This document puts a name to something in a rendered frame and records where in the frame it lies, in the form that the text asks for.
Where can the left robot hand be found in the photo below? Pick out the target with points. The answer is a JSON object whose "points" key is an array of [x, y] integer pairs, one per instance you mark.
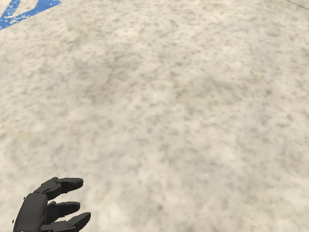
{"points": [[35, 215]]}

